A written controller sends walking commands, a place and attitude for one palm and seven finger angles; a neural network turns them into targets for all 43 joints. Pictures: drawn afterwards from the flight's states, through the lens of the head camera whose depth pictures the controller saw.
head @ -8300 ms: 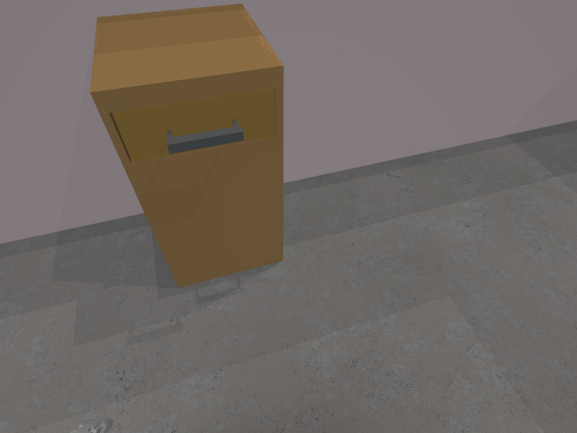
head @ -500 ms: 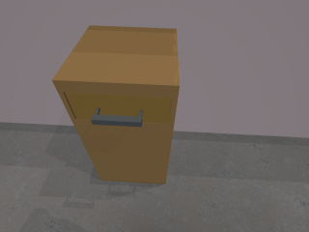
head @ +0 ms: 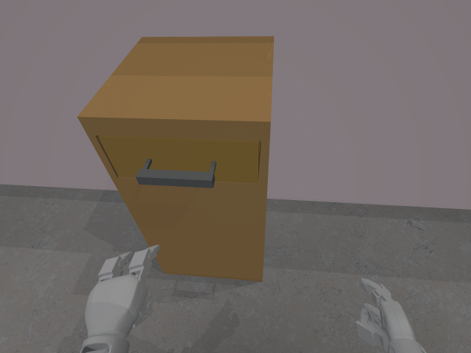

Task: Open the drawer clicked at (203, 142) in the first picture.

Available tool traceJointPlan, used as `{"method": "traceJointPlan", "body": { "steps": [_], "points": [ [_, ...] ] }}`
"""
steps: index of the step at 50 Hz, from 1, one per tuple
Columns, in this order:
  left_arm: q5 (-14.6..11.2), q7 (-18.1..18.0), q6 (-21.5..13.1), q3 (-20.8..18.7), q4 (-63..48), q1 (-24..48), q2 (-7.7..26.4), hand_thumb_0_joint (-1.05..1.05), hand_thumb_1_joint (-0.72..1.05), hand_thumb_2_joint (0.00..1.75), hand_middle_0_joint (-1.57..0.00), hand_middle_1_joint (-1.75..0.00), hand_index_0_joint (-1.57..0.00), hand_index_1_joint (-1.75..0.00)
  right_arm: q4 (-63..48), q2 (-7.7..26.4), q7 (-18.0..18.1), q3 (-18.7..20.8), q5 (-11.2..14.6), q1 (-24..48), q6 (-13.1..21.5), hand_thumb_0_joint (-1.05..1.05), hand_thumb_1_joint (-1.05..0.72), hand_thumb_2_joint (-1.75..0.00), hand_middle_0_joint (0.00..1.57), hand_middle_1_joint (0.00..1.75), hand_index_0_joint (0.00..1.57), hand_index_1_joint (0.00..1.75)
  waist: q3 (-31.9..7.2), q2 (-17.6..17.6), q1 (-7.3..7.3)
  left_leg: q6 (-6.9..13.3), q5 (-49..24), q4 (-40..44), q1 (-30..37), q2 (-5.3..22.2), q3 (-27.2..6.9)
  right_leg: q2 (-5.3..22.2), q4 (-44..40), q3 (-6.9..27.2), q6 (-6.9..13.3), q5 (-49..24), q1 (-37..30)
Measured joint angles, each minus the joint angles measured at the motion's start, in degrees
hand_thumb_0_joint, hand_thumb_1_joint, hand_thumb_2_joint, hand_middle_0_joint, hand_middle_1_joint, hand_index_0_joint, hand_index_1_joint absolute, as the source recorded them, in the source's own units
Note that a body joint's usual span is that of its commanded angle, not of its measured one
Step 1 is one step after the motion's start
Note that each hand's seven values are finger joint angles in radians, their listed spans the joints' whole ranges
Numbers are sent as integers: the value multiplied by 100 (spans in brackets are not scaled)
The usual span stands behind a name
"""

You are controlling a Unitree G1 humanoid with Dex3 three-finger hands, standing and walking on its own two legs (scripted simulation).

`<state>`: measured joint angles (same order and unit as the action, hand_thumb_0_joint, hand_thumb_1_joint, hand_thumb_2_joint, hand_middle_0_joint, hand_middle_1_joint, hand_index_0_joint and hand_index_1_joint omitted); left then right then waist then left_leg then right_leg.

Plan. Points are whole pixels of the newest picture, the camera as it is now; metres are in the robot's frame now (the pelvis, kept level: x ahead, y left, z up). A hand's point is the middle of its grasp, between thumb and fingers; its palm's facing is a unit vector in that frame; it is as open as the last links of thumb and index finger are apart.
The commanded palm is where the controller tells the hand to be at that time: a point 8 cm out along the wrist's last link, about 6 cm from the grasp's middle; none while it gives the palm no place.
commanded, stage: raise the hand with hooked fingers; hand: left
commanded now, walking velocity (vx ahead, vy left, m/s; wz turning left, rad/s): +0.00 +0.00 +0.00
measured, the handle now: (178, 171) +0.52 +0.19 -0.02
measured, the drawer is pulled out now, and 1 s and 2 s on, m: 0.00 0.00 0.00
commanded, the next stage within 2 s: move the hooked fingers above the handle in 1.54 s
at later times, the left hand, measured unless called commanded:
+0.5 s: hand (126, 273) +0.25 +0.21 +0.02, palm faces -0.03 -0.09 -1.00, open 11.2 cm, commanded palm +0.23 +0.22 +0.08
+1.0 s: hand (104, 209) +0.33 +0.26 +0.09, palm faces +0.10 -0.08 -0.99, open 13.6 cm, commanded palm +0.30 +0.26 +0.15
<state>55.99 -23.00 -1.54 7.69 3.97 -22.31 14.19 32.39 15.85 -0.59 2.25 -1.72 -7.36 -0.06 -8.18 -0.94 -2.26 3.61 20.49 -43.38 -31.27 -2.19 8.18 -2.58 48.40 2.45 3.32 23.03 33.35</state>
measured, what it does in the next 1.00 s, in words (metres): stands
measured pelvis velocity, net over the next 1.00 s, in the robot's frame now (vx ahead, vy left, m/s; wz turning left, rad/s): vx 0.03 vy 0.03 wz -0.02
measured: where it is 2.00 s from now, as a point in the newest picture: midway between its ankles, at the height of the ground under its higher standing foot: outside the picture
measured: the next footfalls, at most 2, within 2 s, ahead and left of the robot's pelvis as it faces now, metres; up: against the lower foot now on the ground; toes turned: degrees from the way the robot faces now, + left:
none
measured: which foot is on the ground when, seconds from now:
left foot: down 0.00-1.00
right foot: down 0.00-1.00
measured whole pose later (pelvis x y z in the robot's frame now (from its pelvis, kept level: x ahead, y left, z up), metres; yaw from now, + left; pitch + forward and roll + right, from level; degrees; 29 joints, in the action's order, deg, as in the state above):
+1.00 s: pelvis +0.03 +0.03 +0.02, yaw -1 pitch +5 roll +0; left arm 55.9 -12.1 4.7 4.7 2.6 -1.6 24.6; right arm 33.5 13.2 1.1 0.5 0.4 -5.8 -9.2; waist -4.3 -3.7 -3.6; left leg 3.9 19.1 -35.3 -20.6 -5.0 -0.7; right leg -3.2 36.0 3.1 1.7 20.1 20.3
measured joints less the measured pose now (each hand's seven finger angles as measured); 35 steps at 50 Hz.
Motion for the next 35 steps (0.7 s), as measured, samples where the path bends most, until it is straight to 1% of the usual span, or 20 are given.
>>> {"method": "traceJointPlan", "body": {
  "steps": [2,3,5,7,8,10,12,14,18,20,23,26,29,32,35],
  "points": [
    [386,-107,-210,14,-46,-213,70,1,64,78,-22,-48,-22,-47,-237,-22,-42,4,-47,142,-235,1,-91,-90,20,30,20,30,9,133,-159,-59,73,-150,-155,37,-45,-32,129,-53,67,75,137],
    [533,-183,-288,-5,-70,-311,137,1,62,77,-22,-49,-23,-49,-334,-27,-53,4,-82,200,-328,1,-91,-90,20,30,19,30,15,179,-237,-86,112,-234,-238,54,-86,-44,188,-98,100,115,200],
    [744,-349,-424,-124,-105,-456,308,1,56,75,-23,-52,-24,-52,-461,-35,-64,-12,-151,321,-464,1,-91,-90,20,30,19,30,19,229,-378,-137,200,-426,-412,83,-182,-65,317,-202,160,202,324],
    [847,-470,-527,-312,-143,-464,520,0,51,73,-24,-55,-25,-55,-488,-52,-63,-35,-232,457,-554,1,-91,-90,20,30,19,30,14,227,-474,-181,299,-647,-597,97,-303,-71,466,-331,212,307,442],
    [843,-506,-570,-416,-153,-405,616,0,49,72,-24,-57,-25,-56,-470,-64,-59,-48,-264,529,-582,1,-91,-90,20,30,19,30,18,203,-503,-200,349,-757,-679,99,-371,-71,535,-403,235,361,486],
    [731,-504,-599,-592,-172,-206,750,0,43,70,-25,-60,-26,-59,-403,-101,-53,-80,-301,655,-611,1,-91,-90,20,30,20,30,31,116,-525,-233,436,-943,-803,97,-508,-67,637,-544,271,455,534],
    [537,-409,-545,-700,-223,31,786,0,39,68,-26,-63,-26,-62,-315,-165,-42,-127,-303,738,-620,1,-91,-90,20,30,20,30,49,12,-507,-270,487,-1031,-848,91,-611,-63,666,-645,292,509,525],
    [352,-253,-443,-739,-285,245,761,0,34,66,-26,-66,-27,-65,-232,-256,-28,-195,-278,749,-646,1,-91,-90,20,30,20,30,69,-48,-473,-304,486,-984,-806,79,-652,-55,615,-677,298,515,472],
    [126,87,-238,-695,-399,413,670,0,25,62,-26,-72,-27,-71,-86,-421,-23,-365,-182,578,-696,1,-91,-90,20,30,20,30,111,-55,-386,-330,376,-603,-539,45,-657,-76,309,-572,284,406,266],
    [101,214,-215,-662,-456,377,668,0,21,60,-27,-75,-27,-74,-25,-456,-16,-419,-160,445,-701,1,-91,-90,20,30,20,30,144,-42,-350,-328,312,-389,-375,11,-701,-116,129,-463,273,326,145],
    [142,282,-288,-667,-547,243,758,0,14,57,-27,-79,-28,-79,54,-421,14,-440,-160,267,-698,1,-90,-90,21,30,20,30,191,-40,-303,-331,264,-158,-175,-41,-823,-201,-78,-270,258,223,7],
    [216,240,-405,-734,-589,186,896,0,7,54,-28,-84,-28,-83,130,-303,55,-340,-176,139,-700,1,-90,-90,21,30,20,30,219,-83,-241,-322,254,-55,-77,-76,-910,-265,-187,-120,230,165,-60],
    [169,146,-431,-841,-609,273,977,0,0,51,-28,-88,-29,-88,222,-156,91,-157,-164,41,-701,1,-90,-90,20,30,20,30,200,-143,-160,-307,255,3,-22,-103,-924,-270,-238,-46,182,146,-100],
    [59,89,-284,-915,-604,453,948,0,-7,48,-29,-93,-29,-92,299,-23,102,15,-103,-15,-712,1,-91,-90,20,30,20,30,171,-191,-87,-260,243,74,55,-137,-896,-236,-297,-7,121,133,-170],
    [-26,197,14,-855,-590,660,870,0,-14,45,-29,-97,-30,-97,321,60,113,109,-25,-39,-750,1,-91,-90,20,30,20,30,168,-213,-57,-202,193,197,207,-167,-863,-202,-419,39,59,87,-322]
  ]
}}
